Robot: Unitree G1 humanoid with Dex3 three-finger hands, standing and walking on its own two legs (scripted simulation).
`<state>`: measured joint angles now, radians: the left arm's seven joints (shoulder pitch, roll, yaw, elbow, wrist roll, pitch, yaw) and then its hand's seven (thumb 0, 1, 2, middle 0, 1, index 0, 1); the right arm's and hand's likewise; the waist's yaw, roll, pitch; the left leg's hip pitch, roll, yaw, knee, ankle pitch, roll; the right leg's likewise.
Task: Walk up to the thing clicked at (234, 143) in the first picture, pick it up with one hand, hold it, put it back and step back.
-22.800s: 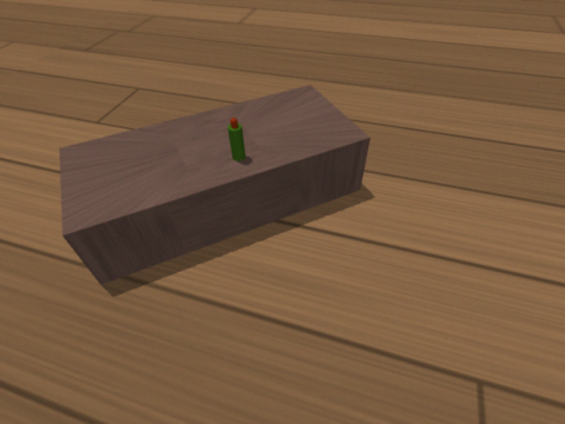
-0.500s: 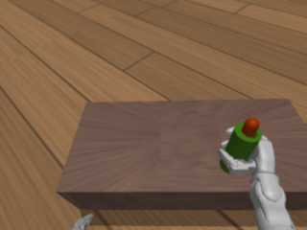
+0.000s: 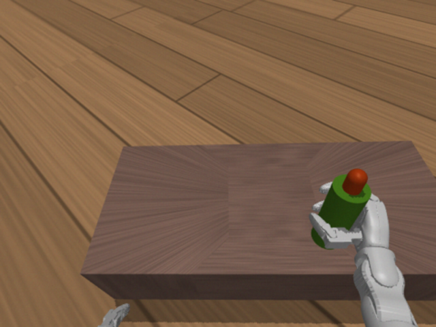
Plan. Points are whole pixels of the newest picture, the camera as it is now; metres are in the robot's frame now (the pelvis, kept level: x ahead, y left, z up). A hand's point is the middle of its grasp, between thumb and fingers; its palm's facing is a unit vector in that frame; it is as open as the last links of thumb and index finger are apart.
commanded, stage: hold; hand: right
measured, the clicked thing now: (340, 208) +0.33 -0.17 +0.06
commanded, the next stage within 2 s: crouch in 1.16 s
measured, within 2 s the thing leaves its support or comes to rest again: neither
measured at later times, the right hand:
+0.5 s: hand (331, 219) +0.32 -0.16 +0.04, palm faces +0.13 +0.99 +0.00, open 8.0 cm
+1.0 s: hand (330, 220) +0.32 -0.16 +0.04, palm faces +0.14 +0.99 -0.01, open 8.0 cm
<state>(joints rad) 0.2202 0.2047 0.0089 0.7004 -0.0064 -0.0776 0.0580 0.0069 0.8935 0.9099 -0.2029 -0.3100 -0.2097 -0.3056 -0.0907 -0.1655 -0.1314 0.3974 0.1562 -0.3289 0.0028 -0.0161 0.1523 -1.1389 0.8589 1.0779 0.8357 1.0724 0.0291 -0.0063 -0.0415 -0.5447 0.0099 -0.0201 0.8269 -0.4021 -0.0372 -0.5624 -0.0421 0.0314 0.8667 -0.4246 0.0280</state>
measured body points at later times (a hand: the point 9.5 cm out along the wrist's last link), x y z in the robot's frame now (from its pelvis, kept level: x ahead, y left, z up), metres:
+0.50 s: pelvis -0.01 +0.00 +0.00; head +0.03 -0.01 +0.45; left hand +0.12 +0.24 -0.11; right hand +0.31 -0.22 +0.04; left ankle +0.01 +0.14 -0.70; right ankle +0.01 -0.13 -0.70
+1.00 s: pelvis -0.01 +0.00 +0.00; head +0.03 +0.00 +0.45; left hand +0.12 +0.25 -0.11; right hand +0.30 -0.21 +0.04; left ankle +0.01 +0.15 -0.70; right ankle +0.01 -0.13 -0.70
